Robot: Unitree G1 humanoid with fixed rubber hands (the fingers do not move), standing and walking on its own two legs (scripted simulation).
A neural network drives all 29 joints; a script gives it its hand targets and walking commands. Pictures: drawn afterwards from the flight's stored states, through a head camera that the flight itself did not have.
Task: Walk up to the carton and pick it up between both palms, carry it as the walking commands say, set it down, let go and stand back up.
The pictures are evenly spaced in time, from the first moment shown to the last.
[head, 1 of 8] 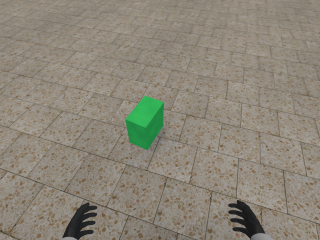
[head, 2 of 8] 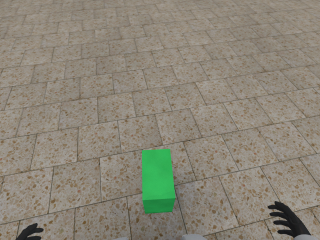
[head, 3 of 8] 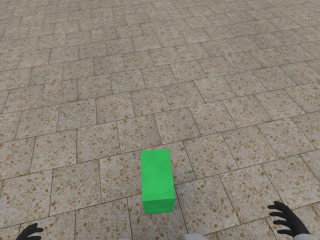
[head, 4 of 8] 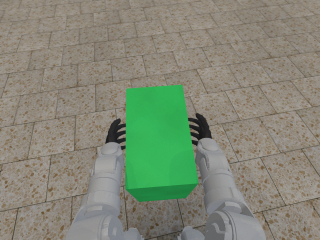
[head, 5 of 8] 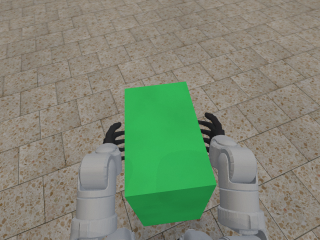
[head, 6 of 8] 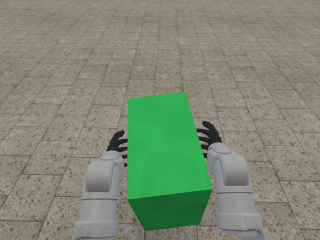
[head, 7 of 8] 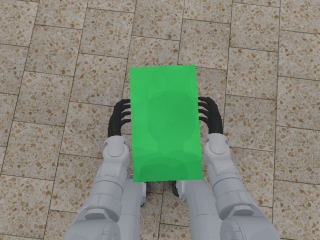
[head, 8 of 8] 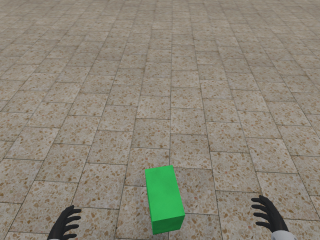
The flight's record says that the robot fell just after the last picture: no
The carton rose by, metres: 0.68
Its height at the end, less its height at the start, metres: +0.00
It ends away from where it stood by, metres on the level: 1.17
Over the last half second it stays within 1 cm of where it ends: yes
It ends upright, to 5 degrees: yes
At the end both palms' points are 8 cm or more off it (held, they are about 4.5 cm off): yes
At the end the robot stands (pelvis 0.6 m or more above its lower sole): yes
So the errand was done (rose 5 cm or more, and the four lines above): yes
